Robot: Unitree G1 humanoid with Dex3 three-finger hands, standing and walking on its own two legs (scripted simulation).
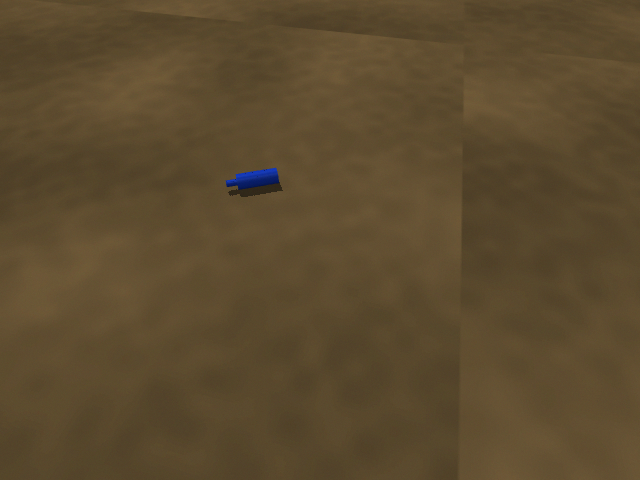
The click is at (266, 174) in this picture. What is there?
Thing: lying bottle
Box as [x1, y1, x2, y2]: [226, 168, 278, 189]
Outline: 277,172 275,168 240,173 236,174 235,179 226,180 227,186 237,184 238,189 275,183 278,182
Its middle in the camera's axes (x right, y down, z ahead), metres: -0.34 -0.26 +1.89
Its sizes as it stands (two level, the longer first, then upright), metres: 0.248 0.076 0.076
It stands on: the floor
